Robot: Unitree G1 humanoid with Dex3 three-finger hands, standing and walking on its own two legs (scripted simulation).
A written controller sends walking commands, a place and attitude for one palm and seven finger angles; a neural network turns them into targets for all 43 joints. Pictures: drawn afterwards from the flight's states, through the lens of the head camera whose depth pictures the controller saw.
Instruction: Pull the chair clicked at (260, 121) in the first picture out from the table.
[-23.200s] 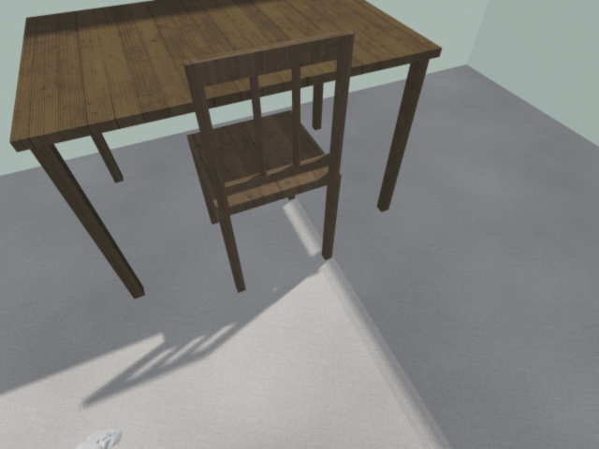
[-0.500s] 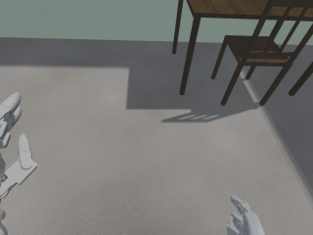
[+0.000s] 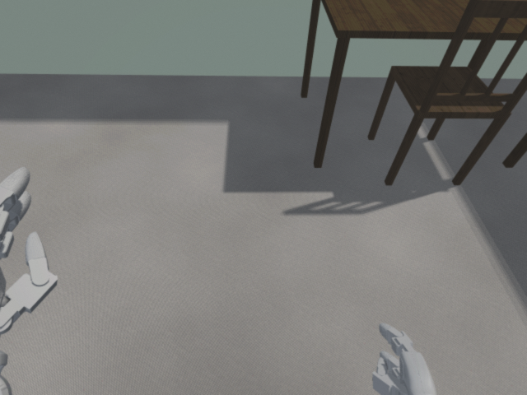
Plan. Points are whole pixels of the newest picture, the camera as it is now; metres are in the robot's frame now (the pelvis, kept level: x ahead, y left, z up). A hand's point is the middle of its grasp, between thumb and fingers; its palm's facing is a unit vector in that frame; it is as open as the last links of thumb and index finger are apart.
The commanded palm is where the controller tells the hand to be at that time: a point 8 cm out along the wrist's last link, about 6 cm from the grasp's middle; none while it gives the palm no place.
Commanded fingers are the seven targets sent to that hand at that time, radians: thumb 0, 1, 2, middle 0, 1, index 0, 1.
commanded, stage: let the arm hang, fingers relaxed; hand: left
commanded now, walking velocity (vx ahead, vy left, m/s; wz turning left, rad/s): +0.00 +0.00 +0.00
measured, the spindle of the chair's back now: (481, 59) +1.31 -0.73 -0.08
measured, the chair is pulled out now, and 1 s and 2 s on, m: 0.00 0.00 0.00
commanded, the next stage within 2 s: look to check the result in 1.10 s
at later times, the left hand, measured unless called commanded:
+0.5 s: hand out of the picture -0.06 +0.19 -0.18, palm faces -0.01 -0.98 -0.18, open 7.2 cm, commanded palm none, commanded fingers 0.00 0.90 0.90 -0.20 -0.30 -0.20 -0.30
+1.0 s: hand out of the picture -0.05 +0.15 -0.18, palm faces +0.01 -0.99 -0.13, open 7.4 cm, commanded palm none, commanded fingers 0.00 0.90 0.90 -0.20 -0.30 -0.20 -0.30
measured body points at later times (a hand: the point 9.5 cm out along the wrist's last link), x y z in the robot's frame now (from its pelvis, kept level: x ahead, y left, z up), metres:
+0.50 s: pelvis -0.04 +0.00 +0.00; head -0.01 +0.02 +0.45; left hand -0.06 +0.24 -0.16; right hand -0.05 -0.25 -0.14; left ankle +0.01 +0.08 -0.74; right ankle -0.02 -0.12 -0.74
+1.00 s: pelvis -0.03 +0.00 +0.00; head -0.03 +0.00 +0.45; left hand -0.05 +0.20 -0.16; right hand -0.06 -0.21 -0.16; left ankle +0.01 +0.08 -0.74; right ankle -0.02 -0.12 -0.74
